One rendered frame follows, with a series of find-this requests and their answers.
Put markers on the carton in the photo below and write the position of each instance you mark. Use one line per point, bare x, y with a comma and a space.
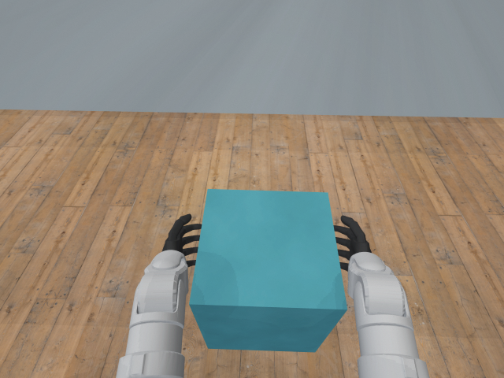
267, 272

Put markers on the left robot forearm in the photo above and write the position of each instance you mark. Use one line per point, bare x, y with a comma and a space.
157, 321

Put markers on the robot right hand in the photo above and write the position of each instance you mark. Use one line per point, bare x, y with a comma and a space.
356, 243

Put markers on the robot left hand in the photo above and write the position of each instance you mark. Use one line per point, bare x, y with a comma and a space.
175, 240

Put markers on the right robot forearm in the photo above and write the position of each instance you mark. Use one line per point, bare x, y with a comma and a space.
385, 329

